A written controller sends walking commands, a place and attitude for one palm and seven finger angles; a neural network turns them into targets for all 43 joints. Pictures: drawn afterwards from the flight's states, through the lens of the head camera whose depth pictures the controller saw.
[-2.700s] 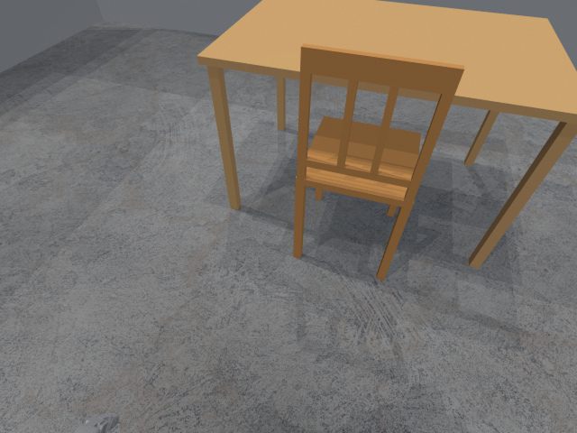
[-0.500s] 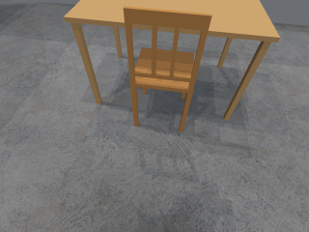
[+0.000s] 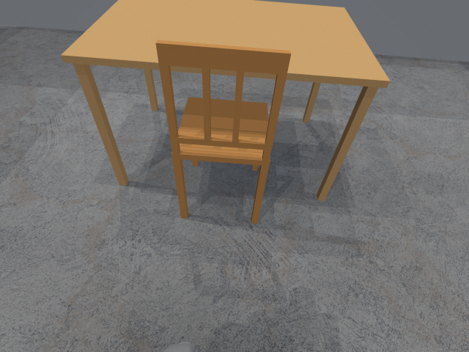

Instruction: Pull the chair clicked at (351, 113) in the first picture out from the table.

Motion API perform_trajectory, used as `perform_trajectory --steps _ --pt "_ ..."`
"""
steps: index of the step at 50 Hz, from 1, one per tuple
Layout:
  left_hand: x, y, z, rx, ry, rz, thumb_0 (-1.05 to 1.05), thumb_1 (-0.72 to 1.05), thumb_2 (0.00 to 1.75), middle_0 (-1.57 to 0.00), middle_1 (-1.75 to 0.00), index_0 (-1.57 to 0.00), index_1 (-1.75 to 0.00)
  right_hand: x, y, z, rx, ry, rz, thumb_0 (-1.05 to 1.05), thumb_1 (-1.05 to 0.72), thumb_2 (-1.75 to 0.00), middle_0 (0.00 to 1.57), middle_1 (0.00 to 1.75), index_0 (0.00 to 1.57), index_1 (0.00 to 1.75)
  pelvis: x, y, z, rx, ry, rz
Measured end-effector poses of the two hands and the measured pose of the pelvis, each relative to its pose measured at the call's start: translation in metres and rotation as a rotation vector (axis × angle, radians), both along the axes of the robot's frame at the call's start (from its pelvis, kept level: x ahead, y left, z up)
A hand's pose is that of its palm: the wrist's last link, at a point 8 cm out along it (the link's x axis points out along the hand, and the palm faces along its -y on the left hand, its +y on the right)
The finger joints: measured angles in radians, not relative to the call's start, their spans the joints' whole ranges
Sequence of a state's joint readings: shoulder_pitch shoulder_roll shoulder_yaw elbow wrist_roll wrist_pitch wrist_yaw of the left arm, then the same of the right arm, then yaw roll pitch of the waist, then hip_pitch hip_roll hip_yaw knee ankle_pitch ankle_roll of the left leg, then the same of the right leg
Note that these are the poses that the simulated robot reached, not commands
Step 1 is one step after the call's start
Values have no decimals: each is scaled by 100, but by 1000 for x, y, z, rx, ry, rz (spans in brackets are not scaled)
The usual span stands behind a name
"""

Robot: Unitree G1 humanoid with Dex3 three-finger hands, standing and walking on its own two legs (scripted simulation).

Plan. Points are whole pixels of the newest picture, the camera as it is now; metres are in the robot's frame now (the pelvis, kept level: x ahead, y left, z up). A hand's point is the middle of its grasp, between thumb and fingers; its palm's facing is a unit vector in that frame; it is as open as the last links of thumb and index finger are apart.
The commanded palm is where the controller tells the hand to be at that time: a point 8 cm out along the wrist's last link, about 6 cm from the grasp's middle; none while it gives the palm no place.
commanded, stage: take the last steps up to it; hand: left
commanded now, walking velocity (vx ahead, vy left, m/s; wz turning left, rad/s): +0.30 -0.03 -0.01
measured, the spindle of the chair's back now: (206, 106) +0.87 +0.16 -0.09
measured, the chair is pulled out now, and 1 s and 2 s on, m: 0.00 0.00 0.00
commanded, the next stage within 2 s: come to a stop and stand still in 0.92 s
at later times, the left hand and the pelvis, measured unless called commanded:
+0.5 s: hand (139, 304) +0.24 +0.22 -0.17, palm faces -0.04 -0.99 -0.15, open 7.4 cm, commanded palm none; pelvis +0.17 +0.04 +0.01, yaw -3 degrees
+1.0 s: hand (192, 244) +0.39 +0.13 -0.17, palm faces +0.03 -0.98 -0.21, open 7.2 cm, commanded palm none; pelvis +0.34 -0.05 +0.00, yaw -1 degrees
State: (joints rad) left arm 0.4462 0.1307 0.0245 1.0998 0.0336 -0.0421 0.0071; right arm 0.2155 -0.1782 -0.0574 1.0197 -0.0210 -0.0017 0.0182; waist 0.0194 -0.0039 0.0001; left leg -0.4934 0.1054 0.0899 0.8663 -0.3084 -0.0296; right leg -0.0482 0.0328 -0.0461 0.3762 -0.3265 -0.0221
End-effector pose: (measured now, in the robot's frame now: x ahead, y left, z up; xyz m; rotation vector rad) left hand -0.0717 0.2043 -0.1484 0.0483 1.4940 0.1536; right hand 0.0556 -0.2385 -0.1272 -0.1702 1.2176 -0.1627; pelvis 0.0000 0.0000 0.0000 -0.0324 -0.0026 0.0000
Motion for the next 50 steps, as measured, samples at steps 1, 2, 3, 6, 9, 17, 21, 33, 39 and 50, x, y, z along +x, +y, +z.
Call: perform_trajectory --steps 1,2,3,6,9,17,21,33,39,50 --pt "0 2 -3 -10 16 7 1 90 90 -20 -30 -20 -30 10 5 1 -5 -6 7 1 -90 -89 20 30 20 29 7 4 -1 -4 1 0" --pt "2 4 -6 -19 32 14 1 90 90 -20 -30 -20 -30 21 10 1 -11 -11 15 1 -90 -89 20 30 20 29 14 8 -3 -8 1 2" --pt "4 8 -9 -28 46 22 1 90 90 -20 -30 -20 -30 31 15 1 -17 -17 23 1 -90 -89 20 30 20 29 22 13 -5 -11 1 3" --pt "18 22 -23 -49 86 24 1 90 90 -20 -30 -20 -30 56 32 -3 -40 -54 27 1 -90 -89 20 30 20 29 43 29 -16 -5 -9 -9" --pt "53 40 -22 -45 81 -19 1 90 90 -20 -30 -20 -30 59 47 1 -38 -56 -17 1 -90 -89 20 30 20 29 62 39 -11 0 -22 -36" --pt "195 77 -1 15 -148 -75 1 91 90 -19 -30 -19 -30 25 67 11 -31 125 -119 0 -93 -89 20 30 20 30 113 52 10 4 -18 -41" --pt "254 77 4 27 -209 -106 1 91 90 -19 -30 -19 -30 9 82 8 11 222 -169 0 -92 -89 20 30 20 29 139 49 10 12 -19 -47" --pt "422 4 4 -3 -305 -237 1 91 90 -19 -30 -19 -30 10 93 -2 147 471 -281 1 -90 -89 21 30 20 30 232 8 -5 39 -14 -49" --pt "471 -31 -2 14 -385 -189 1 91 90 -19 -30 -20 -30 74 45 -21 152 491 -250 1 -90 -89 21 30 20 30 282 -27 -18 33 -30 -29" --pt "452 -24 13 94 -252 -88 -2 93 90 -19 -30 -20 -30 316 -42 -11 19 21 -73 1 -91 -89 20 29 19 29 341 -49 2 6 -13 -14"
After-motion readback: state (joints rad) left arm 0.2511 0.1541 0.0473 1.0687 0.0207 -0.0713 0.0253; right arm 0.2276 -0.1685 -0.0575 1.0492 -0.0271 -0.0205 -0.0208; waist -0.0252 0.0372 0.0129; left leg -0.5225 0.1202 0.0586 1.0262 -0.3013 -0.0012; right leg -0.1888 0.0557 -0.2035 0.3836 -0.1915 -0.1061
